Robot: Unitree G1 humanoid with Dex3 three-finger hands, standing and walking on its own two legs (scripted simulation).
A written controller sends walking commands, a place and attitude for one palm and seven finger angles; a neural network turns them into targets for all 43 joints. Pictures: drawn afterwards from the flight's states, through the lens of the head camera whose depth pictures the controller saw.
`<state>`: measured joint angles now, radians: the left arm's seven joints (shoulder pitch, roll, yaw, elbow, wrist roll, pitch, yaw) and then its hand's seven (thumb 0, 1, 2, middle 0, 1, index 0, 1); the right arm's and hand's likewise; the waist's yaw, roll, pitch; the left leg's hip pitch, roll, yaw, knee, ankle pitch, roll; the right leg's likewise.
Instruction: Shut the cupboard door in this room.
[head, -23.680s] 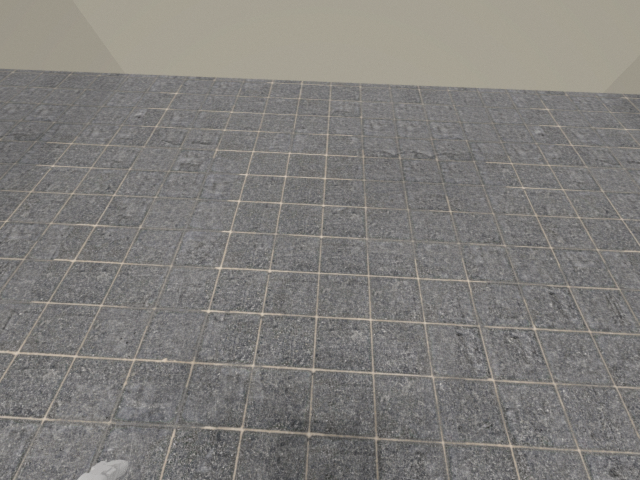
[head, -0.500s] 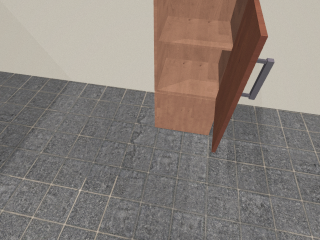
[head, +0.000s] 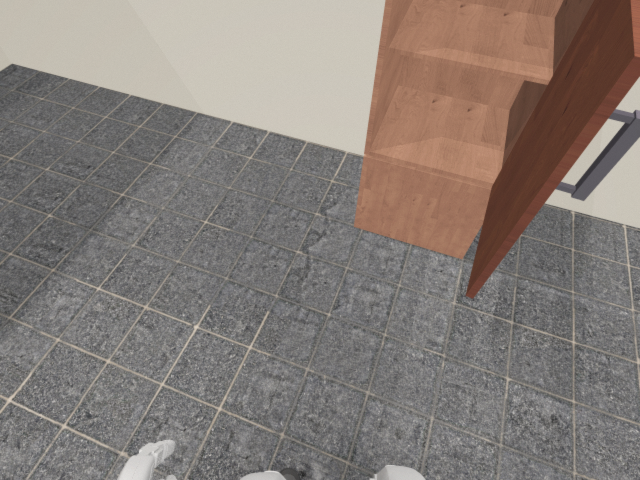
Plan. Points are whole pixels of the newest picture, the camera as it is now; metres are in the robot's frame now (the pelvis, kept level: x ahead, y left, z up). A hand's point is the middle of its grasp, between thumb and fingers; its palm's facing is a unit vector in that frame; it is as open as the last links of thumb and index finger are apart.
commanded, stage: turn or walk to find it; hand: left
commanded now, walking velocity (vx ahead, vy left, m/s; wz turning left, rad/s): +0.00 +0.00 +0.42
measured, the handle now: (593, 156) +0.55 -0.40 +0.07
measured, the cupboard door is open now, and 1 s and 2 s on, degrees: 87 87 87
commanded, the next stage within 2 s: stand and wait in 0.64 s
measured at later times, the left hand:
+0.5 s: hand out of the picture -0.05 +0.14 -0.15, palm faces +0.29 -0.92 -0.27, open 7.3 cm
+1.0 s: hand out of the picture -0.04 +0.17 -0.17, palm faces +0.37 -0.90 -0.25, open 7.3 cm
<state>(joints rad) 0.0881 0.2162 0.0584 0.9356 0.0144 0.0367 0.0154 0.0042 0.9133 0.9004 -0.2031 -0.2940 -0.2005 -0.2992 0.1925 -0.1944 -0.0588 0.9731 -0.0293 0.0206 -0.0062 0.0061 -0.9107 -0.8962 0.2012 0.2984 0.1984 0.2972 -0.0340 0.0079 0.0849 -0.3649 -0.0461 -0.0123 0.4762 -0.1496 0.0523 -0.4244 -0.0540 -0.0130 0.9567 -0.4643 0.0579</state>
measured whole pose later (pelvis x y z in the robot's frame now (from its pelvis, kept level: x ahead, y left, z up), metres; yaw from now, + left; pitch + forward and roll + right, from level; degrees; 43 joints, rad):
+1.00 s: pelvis -0.02 -0.04 +0.00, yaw +20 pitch -1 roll +2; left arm 0.20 0.21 0.02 1.03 0.01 0.02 0.01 0.00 0.91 0.90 -0.20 -0.29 -0.20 -0.30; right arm 0.15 -0.16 -0.03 1.03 -0.02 0.01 -0.02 0.00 -0.91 -0.90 0.20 0.30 0.20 0.30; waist 0.03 -0.02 0.07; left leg -0.14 -0.02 0.06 0.50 -0.33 0.00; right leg -0.26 -0.07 -0.05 0.58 -0.29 0.04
